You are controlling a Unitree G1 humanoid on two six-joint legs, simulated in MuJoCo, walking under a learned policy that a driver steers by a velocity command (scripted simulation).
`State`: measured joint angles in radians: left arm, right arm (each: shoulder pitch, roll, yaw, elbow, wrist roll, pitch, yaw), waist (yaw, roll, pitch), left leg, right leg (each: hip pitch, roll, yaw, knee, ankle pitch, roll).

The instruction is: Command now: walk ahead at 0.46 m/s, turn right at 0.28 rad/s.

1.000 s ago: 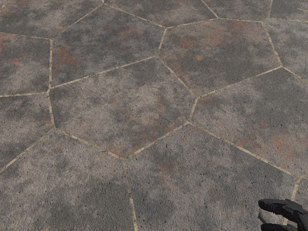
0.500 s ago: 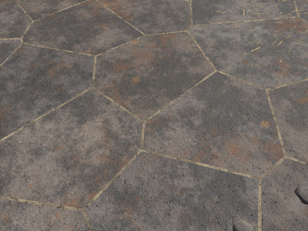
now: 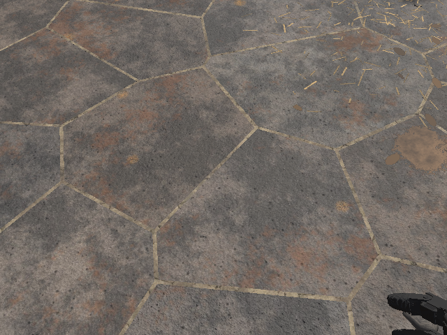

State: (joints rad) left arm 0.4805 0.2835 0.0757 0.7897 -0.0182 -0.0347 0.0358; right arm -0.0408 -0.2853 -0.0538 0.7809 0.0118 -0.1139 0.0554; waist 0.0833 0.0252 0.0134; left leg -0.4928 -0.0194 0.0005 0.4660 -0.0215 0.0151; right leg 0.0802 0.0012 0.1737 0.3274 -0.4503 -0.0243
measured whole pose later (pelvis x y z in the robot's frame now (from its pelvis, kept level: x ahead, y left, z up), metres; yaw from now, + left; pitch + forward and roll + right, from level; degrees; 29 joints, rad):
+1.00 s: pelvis +0.58 -0.01 +0.01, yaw -2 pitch +2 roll -3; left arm 0.39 0.30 0.07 0.86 -0.02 -0.06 0.00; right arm 0.01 -0.27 -0.02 0.80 0.01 -0.08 0.05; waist 0.08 0.04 0.02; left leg -0.54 0.06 -0.01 0.51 -0.01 0.03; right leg 0.06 0.03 -0.05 0.25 -0.34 0.00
